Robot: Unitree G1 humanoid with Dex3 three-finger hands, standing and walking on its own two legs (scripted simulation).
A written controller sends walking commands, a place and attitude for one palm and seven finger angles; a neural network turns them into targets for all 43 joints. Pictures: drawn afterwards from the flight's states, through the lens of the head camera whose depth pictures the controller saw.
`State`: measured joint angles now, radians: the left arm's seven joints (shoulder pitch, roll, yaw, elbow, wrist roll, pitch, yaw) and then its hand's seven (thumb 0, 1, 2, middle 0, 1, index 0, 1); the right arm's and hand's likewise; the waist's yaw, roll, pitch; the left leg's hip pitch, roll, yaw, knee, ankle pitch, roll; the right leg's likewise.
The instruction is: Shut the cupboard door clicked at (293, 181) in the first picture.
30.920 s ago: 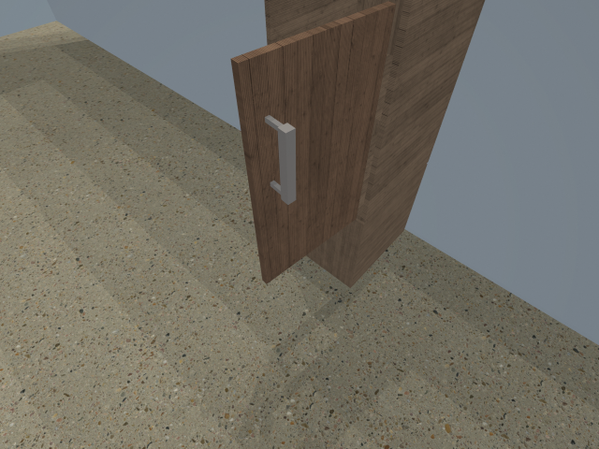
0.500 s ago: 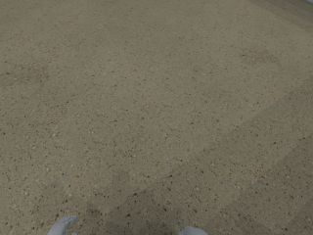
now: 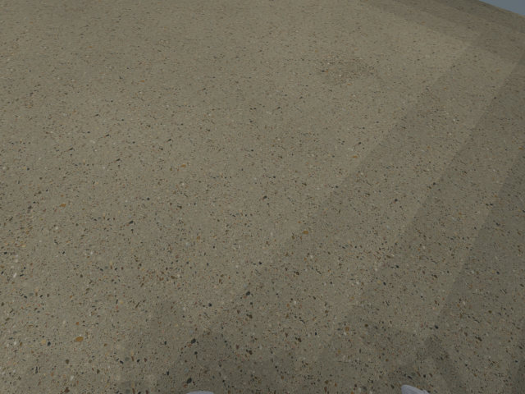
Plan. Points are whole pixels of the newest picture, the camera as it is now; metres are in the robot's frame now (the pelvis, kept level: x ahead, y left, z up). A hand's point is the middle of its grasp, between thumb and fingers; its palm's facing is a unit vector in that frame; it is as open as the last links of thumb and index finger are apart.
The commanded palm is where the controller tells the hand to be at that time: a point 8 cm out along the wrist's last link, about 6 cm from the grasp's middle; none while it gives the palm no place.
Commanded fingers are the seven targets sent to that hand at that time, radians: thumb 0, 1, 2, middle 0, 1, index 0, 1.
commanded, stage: turn to face it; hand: left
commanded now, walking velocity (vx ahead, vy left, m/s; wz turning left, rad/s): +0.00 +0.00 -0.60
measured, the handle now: out of the picture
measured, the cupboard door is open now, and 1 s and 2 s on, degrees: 57 57 57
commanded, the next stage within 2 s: take the last steps up to it in 1.86 s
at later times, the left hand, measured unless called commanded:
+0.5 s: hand (180, 377) +0.16 +0.14 -0.15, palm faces -0.30 -0.91 -0.27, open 7.4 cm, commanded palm none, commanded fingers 0.00 0.90 0.90 -0.20 -0.30 -0.20 -0.30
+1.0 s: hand (220, 327) +0.24 +0.09 -0.15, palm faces -0.58 -0.78 -0.23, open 7.4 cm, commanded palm none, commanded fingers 0.00 0.90 0.90 -0.20 -0.30 -0.20 -0.30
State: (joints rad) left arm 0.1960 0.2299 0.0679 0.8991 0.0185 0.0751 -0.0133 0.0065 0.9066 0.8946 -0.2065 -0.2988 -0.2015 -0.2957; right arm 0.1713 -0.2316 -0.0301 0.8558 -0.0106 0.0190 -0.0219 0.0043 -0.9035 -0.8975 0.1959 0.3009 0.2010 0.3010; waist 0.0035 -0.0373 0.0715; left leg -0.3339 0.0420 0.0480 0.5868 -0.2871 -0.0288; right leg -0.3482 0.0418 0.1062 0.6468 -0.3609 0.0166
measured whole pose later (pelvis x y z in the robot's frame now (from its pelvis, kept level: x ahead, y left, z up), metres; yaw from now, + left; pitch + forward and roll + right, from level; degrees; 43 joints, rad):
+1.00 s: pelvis +0.02 -0.02 +0.01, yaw -37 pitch +1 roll -2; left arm 0.11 0.26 0.08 0.88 0.02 0.09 -0.04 0.01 0.91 0.90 -0.20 -0.30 -0.19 -0.29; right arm 0.24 -0.22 -0.03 0.89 -0.03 0.02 -0.01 0.00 -0.90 -0.90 0.20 0.30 0.21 0.30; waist -0.02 0.02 0.10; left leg -0.25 0.18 0.23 0.55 -0.30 -0.02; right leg -0.36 -0.03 -0.07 0.79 -0.43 0.04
